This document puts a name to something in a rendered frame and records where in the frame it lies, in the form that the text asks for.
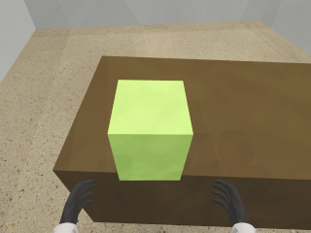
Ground robot right forearm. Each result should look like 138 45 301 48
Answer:
230 222 257 233

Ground carton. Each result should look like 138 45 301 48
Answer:
108 80 193 181

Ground robot right hand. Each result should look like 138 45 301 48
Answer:
212 179 249 226

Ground robot left hand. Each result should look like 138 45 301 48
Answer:
59 180 95 224

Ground robot left forearm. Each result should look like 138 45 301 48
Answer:
52 222 79 233

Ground pedestal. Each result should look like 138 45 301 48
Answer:
52 55 311 230

